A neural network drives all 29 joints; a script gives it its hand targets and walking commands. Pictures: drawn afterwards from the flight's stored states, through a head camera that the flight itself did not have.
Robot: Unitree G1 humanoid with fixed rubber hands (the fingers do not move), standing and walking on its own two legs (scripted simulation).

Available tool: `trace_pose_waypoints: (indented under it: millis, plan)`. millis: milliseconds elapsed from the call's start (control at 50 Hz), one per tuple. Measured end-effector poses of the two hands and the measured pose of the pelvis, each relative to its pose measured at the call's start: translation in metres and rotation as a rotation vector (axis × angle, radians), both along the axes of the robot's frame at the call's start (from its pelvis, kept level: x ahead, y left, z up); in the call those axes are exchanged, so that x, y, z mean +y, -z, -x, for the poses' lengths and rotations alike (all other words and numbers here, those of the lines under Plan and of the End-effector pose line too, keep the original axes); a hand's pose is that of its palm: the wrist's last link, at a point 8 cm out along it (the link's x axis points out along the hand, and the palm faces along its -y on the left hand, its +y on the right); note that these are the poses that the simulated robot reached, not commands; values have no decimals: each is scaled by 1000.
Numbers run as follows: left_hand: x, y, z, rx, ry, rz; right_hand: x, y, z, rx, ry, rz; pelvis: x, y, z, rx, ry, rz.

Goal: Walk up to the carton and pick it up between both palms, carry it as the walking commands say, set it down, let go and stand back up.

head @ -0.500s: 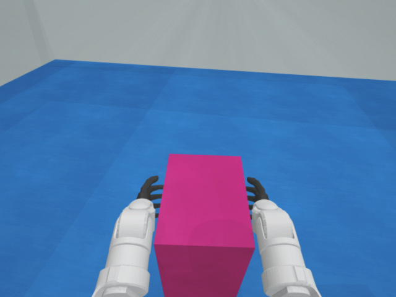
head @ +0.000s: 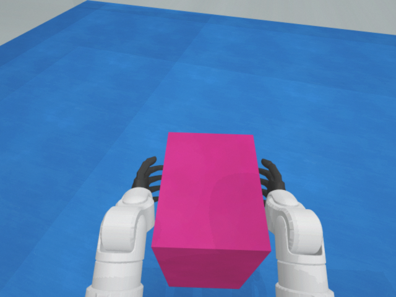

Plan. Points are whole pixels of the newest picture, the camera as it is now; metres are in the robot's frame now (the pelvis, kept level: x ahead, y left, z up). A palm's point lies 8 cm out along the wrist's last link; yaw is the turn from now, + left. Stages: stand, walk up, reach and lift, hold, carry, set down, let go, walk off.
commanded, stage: carry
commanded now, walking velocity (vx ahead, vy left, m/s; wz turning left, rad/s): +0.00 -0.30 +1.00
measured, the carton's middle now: (207, 217) +0.29 -0.01 +0.01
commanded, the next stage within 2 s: none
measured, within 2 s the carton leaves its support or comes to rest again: neither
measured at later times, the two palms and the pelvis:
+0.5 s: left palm (129, 230) +0.23 +0.12 +0.08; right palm (247, 169) +0.35 -0.10 +0.08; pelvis +0.03 -0.13 +0.00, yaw +29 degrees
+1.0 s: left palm (165, 291) +0.15 +0.06 +0.07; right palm (228, 169) +0.37 -0.06 +0.07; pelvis +0.11 -0.26 +0.00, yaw +60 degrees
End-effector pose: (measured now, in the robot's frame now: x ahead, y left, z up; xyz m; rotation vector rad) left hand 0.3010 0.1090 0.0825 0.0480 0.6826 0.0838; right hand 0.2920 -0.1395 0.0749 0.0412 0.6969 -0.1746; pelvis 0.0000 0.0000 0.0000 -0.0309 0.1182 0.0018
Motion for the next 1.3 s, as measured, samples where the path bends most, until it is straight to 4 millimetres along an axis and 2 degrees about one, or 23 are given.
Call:
trace_pose_waypoints:
  millis: [60,140,180,220,280,340,460,540,620,680,780,860,920,960,1060,1160,1240,1300]
  plan:
    - [7,-3,10,26,-58,-1,6,-3,-4,26,-55,-7,-10,-3,1,-11,-74,-23]
    - [28,-7,20,5,-173,22,30,-11,-21,6,-157,-2,-21,4,0,-21,-162,-32]
    - [40,-2,25,-17,-231,34,44,-8,-29,-13,-211,10,-26,15,-2,-17,-193,-27]
    - [47,8,36,7,-289,42,54,0,-33,10,-275,28,-33,18,-2,-9,-228,-30]
    - [49,18,53,74,-353,53,61,8,-31,76,-355,58,-48,12,-4,-2,-280,-24]
    - [46,17,63,86,-412,70,62,6,-35,89,-413,70,-66,5,-6,8,-341,-16]
    - [24,5,66,35,-519,63,51,-6,-56,42,-505,46,-113,1,-20,28,-454,6]
    - [-1,1,66,21,-579,21,33,0,-69,26,-567,7,-150,7,-36,22,-541,10]
    - [-20,-1,74,86,-625,-18,22,7,-73,86,-627,-16,-174,-3,-49,24,-649,-29]
    - [-23,-9,83,78,-695,-20,29,-1,-79,79,-691,-26,-189,-9,-57,24,-723,-49]
    - [-17,-15,106,17,-850,-1,59,-12,-82,27,-830,-25,-210,-4,-72,23,-839,-47]
    - [-19,3,131,-5,-971,34,80,-3,-76,5,-952,16,-226,12,-82,28,-914,-34]
    - [-35,18,148,68,-1038,64,80,9,-71,65,-1040,70,-242,7,-93,26,-967,-29]
    - [-45,20,154,82,-1080,81,79,11,-71,78,-1086,89,-252,4,-103,26,-1008,-29]
    - [-63,8,149,33,-1182,60,80,2,-86,35,-1178,56,-277,3,-135,32,-1099,-19]
    - [-87,2,126,28,-1245,2,72,6,-115,28,-1240,-3,-302,10,-177,23,-1202,-10]
    - [-108,-1,120,103,-1285,-4,63,9,-125,89,-1292,4,-315,-2,-202,32,-1313,-43]
    - [-116,-10,125,81,-1358,-3,72,-2,-125,75,-1357,-8,-323,-7,-219,37,-1385,-54]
